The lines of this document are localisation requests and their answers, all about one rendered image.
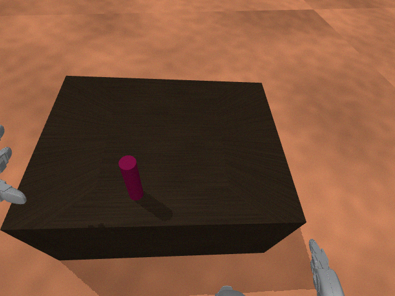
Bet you can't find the left robot hand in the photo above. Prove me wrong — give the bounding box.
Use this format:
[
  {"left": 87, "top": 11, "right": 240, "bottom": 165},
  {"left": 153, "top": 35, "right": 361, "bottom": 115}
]
[{"left": 0, "top": 125, "right": 27, "bottom": 204}]

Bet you can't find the can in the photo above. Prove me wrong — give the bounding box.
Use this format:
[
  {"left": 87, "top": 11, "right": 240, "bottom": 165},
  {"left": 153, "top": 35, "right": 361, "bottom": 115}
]
[{"left": 118, "top": 155, "right": 143, "bottom": 200}]

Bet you can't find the right robot hand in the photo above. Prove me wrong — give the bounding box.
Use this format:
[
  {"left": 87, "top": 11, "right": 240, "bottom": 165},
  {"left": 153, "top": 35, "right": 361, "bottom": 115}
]
[{"left": 309, "top": 239, "right": 345, "bottom": 296}]

